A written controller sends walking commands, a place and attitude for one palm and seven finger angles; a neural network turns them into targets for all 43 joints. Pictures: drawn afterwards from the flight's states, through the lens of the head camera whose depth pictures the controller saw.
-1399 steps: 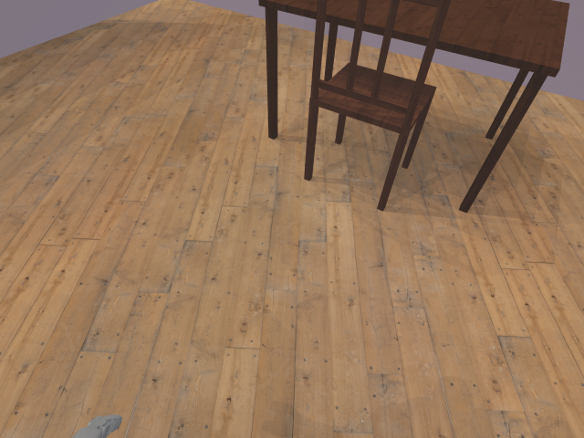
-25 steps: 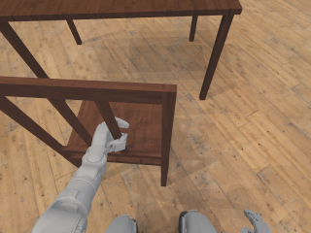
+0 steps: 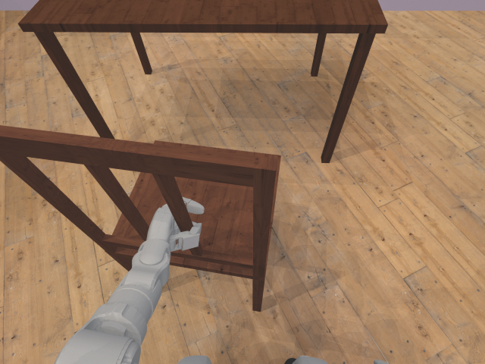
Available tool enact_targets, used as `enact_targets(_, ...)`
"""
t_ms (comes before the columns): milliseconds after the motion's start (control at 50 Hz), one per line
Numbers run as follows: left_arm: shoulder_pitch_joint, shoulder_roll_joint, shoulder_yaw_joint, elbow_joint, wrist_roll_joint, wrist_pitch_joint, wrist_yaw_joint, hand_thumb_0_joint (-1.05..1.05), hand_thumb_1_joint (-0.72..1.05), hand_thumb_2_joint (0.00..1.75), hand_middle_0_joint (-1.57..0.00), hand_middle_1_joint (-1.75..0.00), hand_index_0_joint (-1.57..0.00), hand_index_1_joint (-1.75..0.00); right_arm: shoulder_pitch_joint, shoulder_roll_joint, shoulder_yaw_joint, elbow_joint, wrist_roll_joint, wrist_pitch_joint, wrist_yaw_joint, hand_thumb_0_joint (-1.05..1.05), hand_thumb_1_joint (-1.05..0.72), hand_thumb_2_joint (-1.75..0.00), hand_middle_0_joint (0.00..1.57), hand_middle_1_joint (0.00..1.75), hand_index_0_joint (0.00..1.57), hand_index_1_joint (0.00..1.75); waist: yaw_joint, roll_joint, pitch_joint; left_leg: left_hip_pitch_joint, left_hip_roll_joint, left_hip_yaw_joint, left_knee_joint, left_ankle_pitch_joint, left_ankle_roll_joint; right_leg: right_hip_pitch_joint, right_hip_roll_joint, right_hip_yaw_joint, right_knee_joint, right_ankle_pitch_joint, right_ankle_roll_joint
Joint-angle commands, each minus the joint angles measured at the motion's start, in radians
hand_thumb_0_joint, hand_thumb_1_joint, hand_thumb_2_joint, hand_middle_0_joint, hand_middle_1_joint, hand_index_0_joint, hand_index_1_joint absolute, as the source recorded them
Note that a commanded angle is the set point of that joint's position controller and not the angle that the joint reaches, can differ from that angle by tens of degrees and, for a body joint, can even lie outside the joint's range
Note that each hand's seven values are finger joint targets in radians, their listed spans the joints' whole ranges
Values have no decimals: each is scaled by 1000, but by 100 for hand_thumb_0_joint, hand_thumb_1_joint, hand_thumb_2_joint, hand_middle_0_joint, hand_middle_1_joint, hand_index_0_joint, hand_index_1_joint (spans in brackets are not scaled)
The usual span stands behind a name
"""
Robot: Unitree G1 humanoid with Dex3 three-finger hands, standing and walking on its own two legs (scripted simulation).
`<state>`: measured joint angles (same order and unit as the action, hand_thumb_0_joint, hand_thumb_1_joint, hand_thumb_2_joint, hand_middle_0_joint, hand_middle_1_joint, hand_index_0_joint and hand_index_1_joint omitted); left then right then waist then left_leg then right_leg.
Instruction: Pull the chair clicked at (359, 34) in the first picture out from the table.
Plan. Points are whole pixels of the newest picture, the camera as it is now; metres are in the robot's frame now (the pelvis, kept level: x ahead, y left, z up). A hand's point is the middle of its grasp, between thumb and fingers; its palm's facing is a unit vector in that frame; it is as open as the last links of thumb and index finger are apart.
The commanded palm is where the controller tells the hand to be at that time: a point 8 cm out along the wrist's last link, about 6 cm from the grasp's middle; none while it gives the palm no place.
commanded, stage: step backward, pulling the chair out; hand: left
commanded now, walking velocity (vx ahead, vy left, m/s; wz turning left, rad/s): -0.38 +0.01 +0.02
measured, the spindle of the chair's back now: (131, 213) +0.37 +0.24 -0.04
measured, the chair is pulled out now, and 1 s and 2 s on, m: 0.50 0.66 0.67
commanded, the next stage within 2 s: stop walking, hand still on the chair in 0.60 s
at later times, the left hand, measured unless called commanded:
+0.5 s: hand (191, 276) +0.26 +0.11 -0.06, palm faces -0.02 -0.98 -0.18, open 5.7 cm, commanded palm +0.26 +0.17 -0.06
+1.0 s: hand (188, 318) +0.19 +0.11 -0.05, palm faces -0.03 -0.98 -0.17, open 5.7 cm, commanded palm +0.18 +0.16 -0.04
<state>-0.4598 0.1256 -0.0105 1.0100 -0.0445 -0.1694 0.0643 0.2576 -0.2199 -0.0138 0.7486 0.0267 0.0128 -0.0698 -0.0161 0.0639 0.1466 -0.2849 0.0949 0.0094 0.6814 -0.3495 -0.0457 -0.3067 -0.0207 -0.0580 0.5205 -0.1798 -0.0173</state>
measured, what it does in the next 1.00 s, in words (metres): walks backwards: left foot, then right foot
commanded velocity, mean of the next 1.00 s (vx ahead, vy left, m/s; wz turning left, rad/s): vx -0.18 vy -0.02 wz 0.01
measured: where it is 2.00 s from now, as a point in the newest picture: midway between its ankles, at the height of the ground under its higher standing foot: outside the picture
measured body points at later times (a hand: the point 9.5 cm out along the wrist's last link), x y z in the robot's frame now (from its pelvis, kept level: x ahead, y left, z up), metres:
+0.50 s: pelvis -0.09 -0.01 -0.01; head -0.02 -0.03 +0.44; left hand +0.26 +0.16 -0.04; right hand +0.01 -0.27 -0.15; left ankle -0.11 +0.14 -0.70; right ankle +0.02 -0.14 -0.73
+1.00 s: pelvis -0.13 -0.01 +0.00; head -0.08 -0.03 +0.45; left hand +0.19 +0.16 -0.04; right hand -0.04 -0.27 -0.13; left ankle -0.14 +0.13 -0.73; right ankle -0.07 -0.13 -0.73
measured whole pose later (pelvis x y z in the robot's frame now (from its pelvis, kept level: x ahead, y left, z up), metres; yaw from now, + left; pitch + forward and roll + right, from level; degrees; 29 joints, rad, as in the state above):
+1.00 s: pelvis -0.13 -0.01 +0.00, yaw -1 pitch -1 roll +1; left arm -0.31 0.12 -0.01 0.87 -0.06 -0.09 0.07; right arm 0.24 -0.26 -0.01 0.70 0.04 0.02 -0.11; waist -0.04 0.05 0.13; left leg -0.20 0.04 0.04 0.54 -0.31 -0.03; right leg -0.32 -0.04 -0.01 0.55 -0.21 0.02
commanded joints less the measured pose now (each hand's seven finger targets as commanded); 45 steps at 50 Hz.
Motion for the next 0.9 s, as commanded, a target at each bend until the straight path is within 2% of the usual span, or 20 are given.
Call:
enact_targets(0, -319, 164, 30, -103, 25, -66, 20, 0, 90, 90, -50, -145, -50, -145, 29, -158, -47, -78, 10, -43, -18, 0, -90, -90, 20, 30, 20, 30, -17, -194, -371, -101, -15, -82, 201, -158, -12, 296, -371, 255, -90, 897, -185)
enact_targets(20, -348, 212, 61, -128, 21, -51, 22, 0, 90, 90, -50, -145, -50, -145, 3, -174, -57, -71, 16, -38, -26, 0, -90, -90, 20, 30, 20, 30, -5, -253, -410, -90, -7, -105, 202, -171, -4, 281, -378, 256, -61, 816, -181)
enact_targets(100, -275, 216, 63, -172, 15, -53, 25, 0, 90, 90, -50, -145, -50, -145, -27, -147, -26, -83, 18, -23, -37, 0, -90, -90, 20, 30, 20, 30, -15, -112, -454, 88, -9, -29, -97, 83, 6, 176, -298, 157, 4, 517, -91)
enact_targets(120, -281, 203, 47, -209, 16, -56, 24, 0, 90, 90, -50, -145, -50, -145, -29, -147, -24, -95, 13, -20, -38, 0, -90, -90, 20, 30, 20, 30, -19, -93, -469, 137, 29, -39, -206, 262, 21, 150, -250, 113, 62, 414, -53)
enact_targets(160, -277, 150, 32, -261, 14, -56, 25, 0, 90, 90, -50, -145, -50, -145, -59, -175, -46, -141, 0, -11, -35, 0, -90, -90, 20, 30, 20, 30, 0, 104, -434, 85, 246, -260, -238, 640, 141, 73, -71, 49, 231, 58, 17)
enact_targets(200, -251, 117, 18, -267, 18, -45, 16, 0, 90, 90, -50, -145, -50, -145, -49, -152, -45, -148, -4, -1, -8, 0, -90, -90, 20, 30, 20, 30, 5, 149, -383, 92, 284, -229, -255, 612, 185, 13, -24, 34, 226, -288, 20)
enact_targets(240, -289, 118, 9, -339, 24, -51, 11, 0, 90, 90, -50, -145, -50, -145, -52, -149, -41, -154, -9, -1, -1, 0, -90, -90, 20, 30, 20, 30, 1, 244, -370, 34, 260, -192, -210, 594, 174, 77, -41, 43, 199, -224, 9)
enact_targets(280, -246, 143, 34, -316, 30, -64, 9, 0, 90, 90, -50, -145, -50, -145, -18, -172, -59, -156, -1, -5, 2, 0, -90, -90, 20, 30, 20, 30, -2, 167, -428, 66, 214, -145, -104, 574, 120, 186, -46, 57, 22, 14, 1)
enact_targets(300, -217, 170, 53, -276, 31, -56, 7, 0, 90, 90, -50, -145, -50, -145, 15, -174, -59, -153, 7, -6, -2, 0, -90, -90, 20, 30, 20, 30, -10, 10, -442, 52, 165, -116, -47, 484, 84, 237, -68, 70, -41, 186, -8)
enact_targets(340, -301, 211, 45, -285, 41, -63, 12, 0, 90, 90, -50, -145, -50, -145, -18, -143, -59, -157, 20, -11, -14, 0, -90, -90, 20, 30, 20, 30, -31, -300, -476, -26, -26, 7, 157, -62, 1, 203, -308, 281, -141, 377, -113)
enact_targets(380, -296, 256, 89, -218, 37, -31, 25, 0, 90, 90, -50, -145, -50, -145, -54, -158, -60, -141, 22, -15, -25, 0, -90, -90, 20, 30, 20, 30, 13, -270, -405, -13, -45, -68, 390, -230, 7, -31, -383, 307, -277, -180, -152)
enact_targets(480, -267, 204, 76, -135, 14, -23, 13, 0, 90, 90, -50, -145, -50, -145, -12, -129, -16, -100, 20, -32, -35, 0, -90, -90, 20, 30, 20, 30, 6, -248, -420, 107, -42, 13, -47, -85, 20, 25, -275, 175, -138, -64, -71)
enact_targets(520, -265, 209, 63, -97, 7, -23, 9, 0, 90, 90, -50, -145, -50, -145, 27, -151, -20, -82, 16, -39, -49, 0, -90, -90, 20, 30, 20, 30, -3, -132, -361, 166, 1, 28, -295, 36, 45, -36, -214, 139, -50, -142, -18)
enact_targets(560, -305, 163, 50, -111, 2, -29, 8, 0, 90, 90, -50, -145, -50, -145, 13, -187, -39, -106, 8, -38, -54, 0, -90, -90, 20, 30, 20, 30, 16, 117, -319, 95, 208, -166, -360, 229, 140, -80, -61, 44, 213, -110, 35)
enact_targets(600, -445, 157, 36, -236, 0, -41, 8, 0, 90, 90, -50, -145, -50, -145, -43, -143, -29, -112, -25, -29, -47, 0, -90, -90, 20, 30, 20, 30, -6, 311, -315, 73, 291, -225, -318, 562, 213, -108, -38, 53, 445, -285, 40)
enact_targets(680, -345, 113, 35, -127, 14, -42, 12, 0, 90, 90, -50, -145, -50, -145, 34, -184, -56, -98, 9, -27, -13, 0, -90, -90, 20, 30, 20, 30, 21, 68, -334, 256, 201, -108, -36, 835, 94, 57, -48, 40, -71, 38, -13)
enact_targets(720, -237, 138, 19, -328, 21, -41, 1, 0, 90, 90, -50, -145, -50, -145, 42, -162, -52, -159, 20, -39, -9, 0, -90, -90, 20, 30, 20, 30, -5, -111, -428, 122, 65, -15, 110, 477, 51, 317, -167, 172, -128, 496, -71)
enact_targets(740, -273, 131, 11, -337, 11, -35, 0, 0, 90, 90, -50, -145, -50, -145, 0, -124, -41, -173, 31, -49, -16, 0, -90, -90, 20, 30, 20, 30, -20, -215, -409, 33, -8, -2, 123, 2, 21, 299, -281, 274, -123, 588, -124)
enact_targets(800, -161, 204, 56, -298, -15, 29, 18, 0, 90, 90, -50, -145, -50, -145, 8, -164, -50, -138, 29, -35, -38, 0, -90, -90, 20, 30, 20, 30, 0, -183, -404, 49, -26, -59, 38, -146, 24, 207, -306, 286, -146, 265, -134)
enact_targets(880, -188, 182, 51, -414, 5, 16, 23, 0, 90, 90, -50, -145, -50, -145, -52, -137, -19, -161, 6, -41, -52, 0, -90, -90, 20, 30, 20, 30, 1, -25, -409, 188, 42, -78, -266, 204, 84, 153, -121, 131, -31, 14, -7)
